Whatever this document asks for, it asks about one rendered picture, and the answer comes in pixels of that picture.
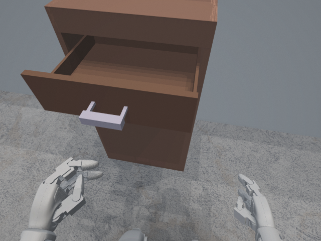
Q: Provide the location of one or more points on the robot right hand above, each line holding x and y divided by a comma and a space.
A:
257, 212

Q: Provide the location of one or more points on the left robot forearm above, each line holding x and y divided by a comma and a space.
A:
33, 234

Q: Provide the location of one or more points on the robot left thigh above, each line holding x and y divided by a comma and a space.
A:
133, 235

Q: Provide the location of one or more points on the cabinet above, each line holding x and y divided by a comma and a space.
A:
178, 22

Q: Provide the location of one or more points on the drawer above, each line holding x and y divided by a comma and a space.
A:
157, 81

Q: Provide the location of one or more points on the robot left hand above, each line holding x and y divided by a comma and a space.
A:
45, 212

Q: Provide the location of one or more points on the right robot forearm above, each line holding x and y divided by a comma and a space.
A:
267, 233

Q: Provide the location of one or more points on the handle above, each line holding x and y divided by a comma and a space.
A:
116, 122

